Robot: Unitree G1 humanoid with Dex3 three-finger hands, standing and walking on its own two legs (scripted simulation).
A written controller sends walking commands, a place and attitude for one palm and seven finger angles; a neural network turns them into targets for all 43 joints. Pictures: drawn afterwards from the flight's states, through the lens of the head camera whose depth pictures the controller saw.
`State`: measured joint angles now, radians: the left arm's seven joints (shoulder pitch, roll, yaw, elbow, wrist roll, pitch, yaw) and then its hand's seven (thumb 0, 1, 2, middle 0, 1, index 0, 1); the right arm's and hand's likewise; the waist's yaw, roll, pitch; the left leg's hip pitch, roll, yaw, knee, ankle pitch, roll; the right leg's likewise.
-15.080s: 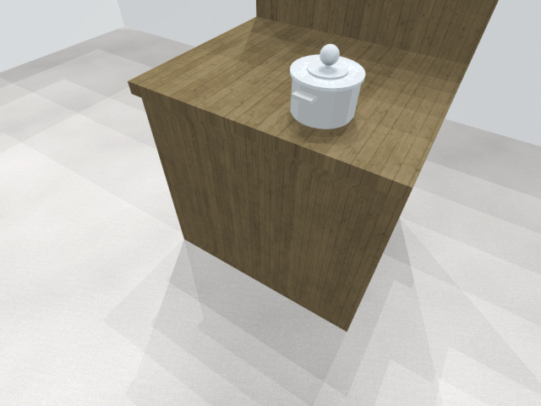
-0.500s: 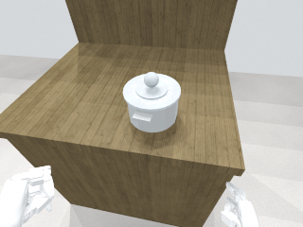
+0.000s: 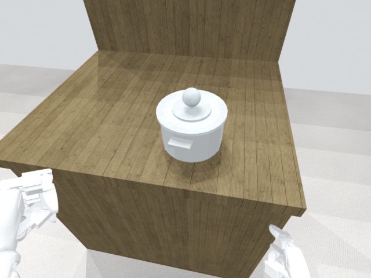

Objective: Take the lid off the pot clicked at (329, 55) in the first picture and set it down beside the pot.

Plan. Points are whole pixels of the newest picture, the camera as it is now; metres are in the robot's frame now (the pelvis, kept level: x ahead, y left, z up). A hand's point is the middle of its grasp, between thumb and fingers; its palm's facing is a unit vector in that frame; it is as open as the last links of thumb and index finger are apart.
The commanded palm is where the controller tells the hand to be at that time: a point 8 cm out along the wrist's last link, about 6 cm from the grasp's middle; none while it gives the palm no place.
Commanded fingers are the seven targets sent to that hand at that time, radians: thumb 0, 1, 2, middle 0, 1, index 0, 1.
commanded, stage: reach forward and open the fingers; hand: left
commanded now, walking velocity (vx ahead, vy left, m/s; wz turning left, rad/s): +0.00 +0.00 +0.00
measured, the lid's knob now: (191, 97) +0.47 +0.05 +0.17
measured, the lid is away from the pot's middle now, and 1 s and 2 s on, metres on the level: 0.00 0.00 0.00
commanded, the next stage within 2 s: move the open hand above the knob in 1.36 s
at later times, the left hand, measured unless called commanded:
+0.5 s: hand (34, 190) +0.19 +0.27 +0.17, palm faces -0.11 +0.05 -0.99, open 3.4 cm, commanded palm +0.17 +0.27 +0.24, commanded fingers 0.00 0.18 1.36 -1.09 -0.72 -1.09 -0.72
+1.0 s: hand (35, 151) +0.23 +0.27 +0.22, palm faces -0.02 +0.08 -1.00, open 9.1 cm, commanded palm +0.20 +0.26 +0.29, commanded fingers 0.00 -0.36 1.64 -0.87 -0.08 -0.87 -0.08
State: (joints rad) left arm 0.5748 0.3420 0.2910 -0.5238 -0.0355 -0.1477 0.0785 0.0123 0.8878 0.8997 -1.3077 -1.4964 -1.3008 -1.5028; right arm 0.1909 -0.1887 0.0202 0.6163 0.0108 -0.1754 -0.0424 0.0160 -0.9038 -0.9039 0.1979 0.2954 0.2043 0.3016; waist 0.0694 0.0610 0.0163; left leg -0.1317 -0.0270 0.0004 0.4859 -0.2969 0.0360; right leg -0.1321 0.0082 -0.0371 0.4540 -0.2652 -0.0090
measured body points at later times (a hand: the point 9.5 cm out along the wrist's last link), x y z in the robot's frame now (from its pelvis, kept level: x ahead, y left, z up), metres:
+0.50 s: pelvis -0.02 +0.01 +0.00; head -0.01 -0.05 +0.45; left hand +0.19 +0.27 +0.22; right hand +0.21 -0.20 -0.09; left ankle -0.02 +0.09 -0.74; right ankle -0.01 -0.11 -0.74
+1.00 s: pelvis -0.06 +0.02 +0.00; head -0.06 -0.03 +0.45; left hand +0.23 +0.26 +0.28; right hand +0.16 -0.20 -0.09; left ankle -0.02 +0.09 -0.74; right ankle -0.01 -0.11 -0.74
